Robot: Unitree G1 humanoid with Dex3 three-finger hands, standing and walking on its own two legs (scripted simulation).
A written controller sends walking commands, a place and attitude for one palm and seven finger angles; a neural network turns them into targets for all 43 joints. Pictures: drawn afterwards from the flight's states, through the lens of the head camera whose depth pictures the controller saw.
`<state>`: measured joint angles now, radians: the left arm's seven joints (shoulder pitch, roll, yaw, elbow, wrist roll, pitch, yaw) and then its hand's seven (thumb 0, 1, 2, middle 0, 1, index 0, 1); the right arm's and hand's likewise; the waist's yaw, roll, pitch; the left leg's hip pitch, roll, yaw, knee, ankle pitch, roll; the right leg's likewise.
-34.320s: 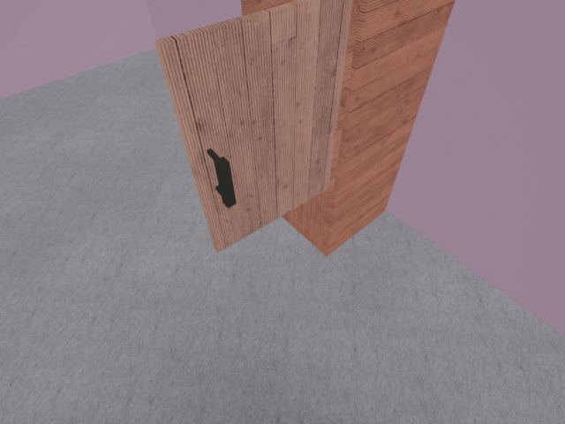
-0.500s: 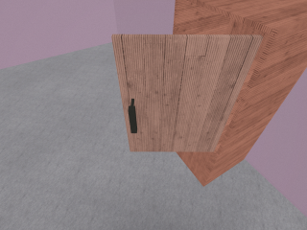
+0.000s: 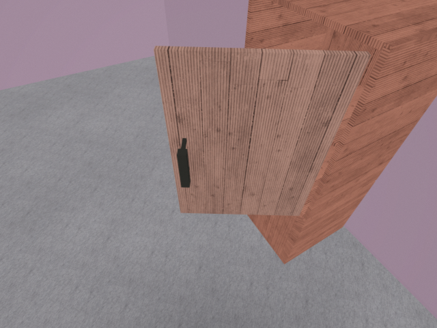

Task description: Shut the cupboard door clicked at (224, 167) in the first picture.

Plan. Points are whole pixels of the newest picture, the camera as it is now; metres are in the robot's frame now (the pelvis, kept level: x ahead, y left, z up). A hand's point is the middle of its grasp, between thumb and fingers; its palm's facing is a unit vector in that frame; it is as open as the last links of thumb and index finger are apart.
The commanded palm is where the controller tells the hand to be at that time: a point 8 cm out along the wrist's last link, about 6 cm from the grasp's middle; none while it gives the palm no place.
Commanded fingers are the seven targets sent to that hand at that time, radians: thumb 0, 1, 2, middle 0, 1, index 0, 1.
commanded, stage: come to a stop and stand still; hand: left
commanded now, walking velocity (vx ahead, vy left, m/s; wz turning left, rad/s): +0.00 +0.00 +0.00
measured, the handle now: (185, 163) +0.53 +0.12 -0.05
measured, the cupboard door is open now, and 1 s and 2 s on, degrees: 59 59 59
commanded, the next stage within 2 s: look again from close up in 0.52 s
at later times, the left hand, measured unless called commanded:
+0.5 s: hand out of the picture +0.03 +0.16 -0.17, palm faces +0.01 -0.98 -0.20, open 7.4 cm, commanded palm none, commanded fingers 0.00 0.90 0.90 -0.20 -0.30 -0.20 -0.30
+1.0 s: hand out of the picture +0.01 +0.14 -0.17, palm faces +0.03 -0.98 -0.17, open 7.4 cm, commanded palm none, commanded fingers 0.00 0.90 0.90 -0.20 -0.30 -0.20 -0.30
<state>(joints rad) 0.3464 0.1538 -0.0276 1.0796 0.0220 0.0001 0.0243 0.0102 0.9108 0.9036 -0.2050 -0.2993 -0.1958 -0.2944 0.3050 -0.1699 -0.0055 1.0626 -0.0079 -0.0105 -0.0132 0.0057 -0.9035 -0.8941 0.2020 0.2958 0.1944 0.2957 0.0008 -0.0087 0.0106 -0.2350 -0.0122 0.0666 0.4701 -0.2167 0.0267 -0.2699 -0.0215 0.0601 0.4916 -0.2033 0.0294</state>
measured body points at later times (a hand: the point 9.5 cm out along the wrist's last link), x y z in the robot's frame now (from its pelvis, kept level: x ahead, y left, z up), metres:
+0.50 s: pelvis +0.01 -0.02 +0.00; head +0.01 -0.02 +0.45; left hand +0.03 +0.21 -0.15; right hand +0.02 -0.24 -0.16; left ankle +0.02 +0.10 -0.74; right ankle +0.04 -0.14 -0.74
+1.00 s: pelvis +0.01 -0.02 +0.00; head +0.02 -0.02 +0.45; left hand +0.01 +0.19 -0.16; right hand +0.02 -0.24 -0.16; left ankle +0.02 +0.10 -0.74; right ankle +0.04 -0.14 -0.74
